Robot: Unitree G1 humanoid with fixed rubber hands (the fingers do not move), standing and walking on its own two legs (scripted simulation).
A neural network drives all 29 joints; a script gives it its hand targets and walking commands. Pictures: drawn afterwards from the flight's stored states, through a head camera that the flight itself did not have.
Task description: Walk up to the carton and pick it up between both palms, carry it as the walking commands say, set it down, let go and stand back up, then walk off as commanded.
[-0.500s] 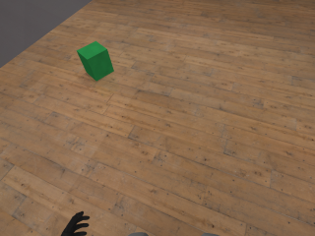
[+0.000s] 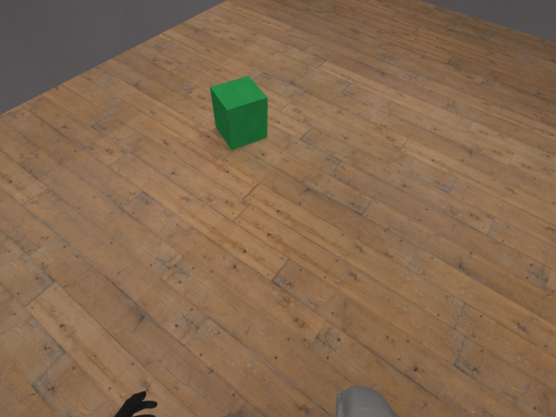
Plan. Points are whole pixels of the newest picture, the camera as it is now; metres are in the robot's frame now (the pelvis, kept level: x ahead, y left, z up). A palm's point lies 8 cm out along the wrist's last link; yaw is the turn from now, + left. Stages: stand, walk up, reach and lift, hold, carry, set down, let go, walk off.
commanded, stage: walk up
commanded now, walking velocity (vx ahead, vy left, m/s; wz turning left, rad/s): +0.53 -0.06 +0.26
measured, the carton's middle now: (240, 113) +1.50 +0.22 -0.65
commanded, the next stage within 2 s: none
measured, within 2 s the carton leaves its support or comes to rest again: neither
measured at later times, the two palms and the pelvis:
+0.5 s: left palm (159, 289) +0.32 +0.24 -0.11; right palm (446, 334) +0.27 -0.28 -0.15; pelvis +0.27 -0.03 +0.00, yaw +5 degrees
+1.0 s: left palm (135, 207) +0.52 +0.34 -0.14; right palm (366, 193) +0.56 -0.17 -0.11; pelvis +0.50 +0.08 +0.01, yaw +5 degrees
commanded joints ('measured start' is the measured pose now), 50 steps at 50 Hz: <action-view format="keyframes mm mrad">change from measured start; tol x32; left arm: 1 61 46 17 -1 -2 30 -10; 13 -295 2 5 -117 -35 12 -19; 19 351 305 81 61 1 -19 55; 50 170 -15 12 81 -15 35 -11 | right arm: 1 75 -132 -26 -24 -3 -35 -8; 50 45 -76 -5 44 -3 -46 -10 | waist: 1 6 131 -49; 14 -98 189 59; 20 70 -167 -362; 38 45 -198 -2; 42 -145 435 -290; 50 23 202 -42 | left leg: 1 139 292 -324 -275 212 78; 16 290 212 -139 -81 625 38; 19 -347 -36 -78 665 -317 -37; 21 -365 75 -158 813 -216 -37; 40 277 67 108 -20 25 -66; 42 576 465 -529 -245 -255 73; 50 158 314 -157 -288 261 18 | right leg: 1 -91 -31 54 -64 105 17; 14 -26 78 -75 -594 163 -3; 17 408 84 -98 -714 187 -34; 19 816 -456 602 -848 243 -170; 35 342 -173 23 -1041 222 -103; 39 325 -116 -51 -876 176 -93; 43 -195 37 45 46 -250 -61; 50 -52 -22 35 -73 117 -11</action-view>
